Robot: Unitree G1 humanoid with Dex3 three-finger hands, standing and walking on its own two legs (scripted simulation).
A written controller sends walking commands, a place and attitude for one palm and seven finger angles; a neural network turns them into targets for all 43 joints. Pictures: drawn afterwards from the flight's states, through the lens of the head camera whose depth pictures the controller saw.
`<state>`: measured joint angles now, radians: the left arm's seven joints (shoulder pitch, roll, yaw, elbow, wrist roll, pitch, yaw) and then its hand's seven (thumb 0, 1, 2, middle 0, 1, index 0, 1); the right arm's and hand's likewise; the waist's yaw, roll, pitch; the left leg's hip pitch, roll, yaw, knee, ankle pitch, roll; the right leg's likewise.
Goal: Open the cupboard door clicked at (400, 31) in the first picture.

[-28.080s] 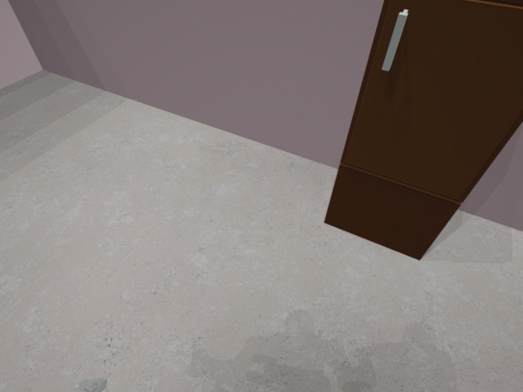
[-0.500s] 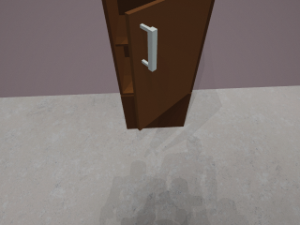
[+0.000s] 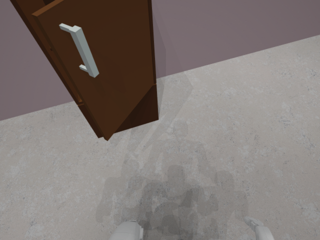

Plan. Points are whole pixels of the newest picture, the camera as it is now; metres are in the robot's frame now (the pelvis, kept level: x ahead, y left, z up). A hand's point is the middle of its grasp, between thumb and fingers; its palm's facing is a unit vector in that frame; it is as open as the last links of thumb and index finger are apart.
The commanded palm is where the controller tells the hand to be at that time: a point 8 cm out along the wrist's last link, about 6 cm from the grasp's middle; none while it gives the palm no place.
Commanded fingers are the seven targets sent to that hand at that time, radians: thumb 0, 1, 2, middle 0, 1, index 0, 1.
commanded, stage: walk to a spot facing it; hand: left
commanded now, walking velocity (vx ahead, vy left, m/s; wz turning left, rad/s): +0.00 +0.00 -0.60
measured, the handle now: (80, 51) +0.54 +0.26 +0.13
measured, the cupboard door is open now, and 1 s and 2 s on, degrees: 40 40 40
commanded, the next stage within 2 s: none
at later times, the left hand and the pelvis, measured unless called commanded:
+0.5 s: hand (102, 210) +0.19 +0.20 -0.17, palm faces -0.28 -0.92 -0.28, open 7.4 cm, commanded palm none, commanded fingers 0.00 0.90 0.90 -0.20 -0.30 -0.20 -0.30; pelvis +0.03 +0.01 -0.02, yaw -17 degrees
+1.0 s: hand (127, 185) +0.27 +0.14 -0.17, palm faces -0.53 -0.83 -0.18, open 7.4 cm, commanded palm none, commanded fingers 0.00 0.90 0.90 -0.20 -0.30 -0.20 -0.30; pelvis +0.08 +0.02 +0.00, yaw -35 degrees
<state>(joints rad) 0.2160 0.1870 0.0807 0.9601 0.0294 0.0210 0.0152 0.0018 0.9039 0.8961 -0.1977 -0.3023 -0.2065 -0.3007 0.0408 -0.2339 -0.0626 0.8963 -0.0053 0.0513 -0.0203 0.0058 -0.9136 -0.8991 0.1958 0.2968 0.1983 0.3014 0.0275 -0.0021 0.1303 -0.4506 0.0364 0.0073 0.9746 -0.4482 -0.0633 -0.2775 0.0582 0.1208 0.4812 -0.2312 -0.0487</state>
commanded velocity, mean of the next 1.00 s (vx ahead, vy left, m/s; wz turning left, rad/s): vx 0.01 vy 0.00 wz -0.60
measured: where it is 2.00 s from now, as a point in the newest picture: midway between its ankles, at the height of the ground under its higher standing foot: (213, 216)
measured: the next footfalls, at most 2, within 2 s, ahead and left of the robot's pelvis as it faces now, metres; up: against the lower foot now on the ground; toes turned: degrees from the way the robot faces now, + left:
left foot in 0.18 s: +0.07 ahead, +0.16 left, +0.00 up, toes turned -6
right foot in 0.50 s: +0.03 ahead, -0.12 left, +0.00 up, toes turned -19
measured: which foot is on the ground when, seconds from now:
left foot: up 0.00-0.16, down 0.18-0.50, up 0.52-0.78, down 0.80-1.00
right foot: down 0.00-0.16, up 0.18-0.48, down 0.50-0.80, up 0.82-1.00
